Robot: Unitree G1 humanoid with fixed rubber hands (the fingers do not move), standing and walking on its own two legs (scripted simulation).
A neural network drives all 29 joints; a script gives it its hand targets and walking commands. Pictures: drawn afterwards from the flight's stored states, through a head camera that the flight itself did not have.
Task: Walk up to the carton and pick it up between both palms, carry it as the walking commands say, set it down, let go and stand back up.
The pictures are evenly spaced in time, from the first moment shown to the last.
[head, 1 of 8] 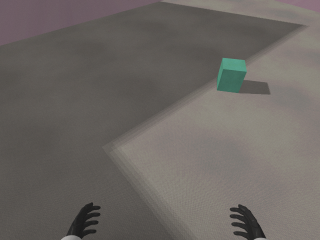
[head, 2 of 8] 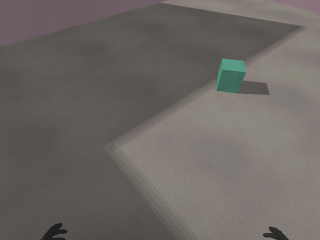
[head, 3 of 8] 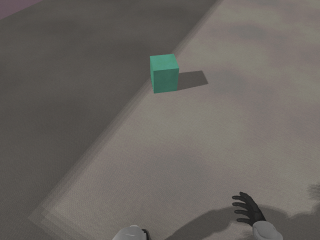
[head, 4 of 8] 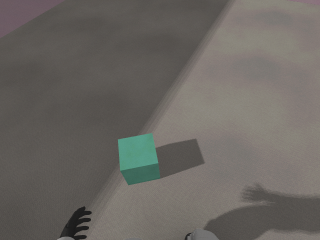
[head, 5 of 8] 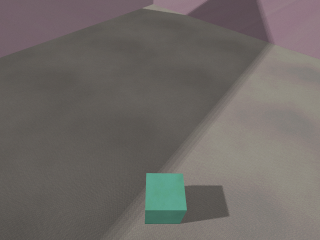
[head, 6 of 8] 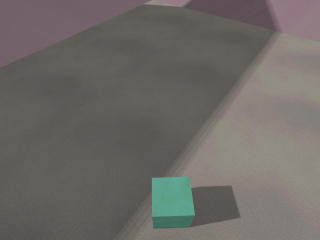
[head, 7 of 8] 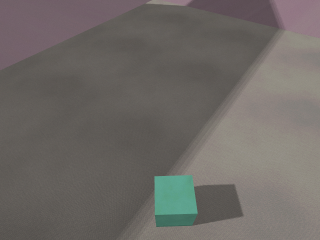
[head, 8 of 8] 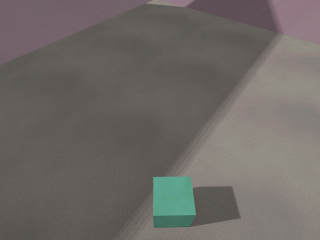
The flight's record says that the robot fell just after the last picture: no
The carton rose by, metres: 0.00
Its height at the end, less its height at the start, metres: +0.00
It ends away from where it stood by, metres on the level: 0.00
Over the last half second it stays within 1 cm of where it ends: yes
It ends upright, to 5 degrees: yes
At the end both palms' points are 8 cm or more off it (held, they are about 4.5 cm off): yes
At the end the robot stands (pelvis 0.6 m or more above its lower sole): yes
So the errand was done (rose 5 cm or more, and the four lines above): no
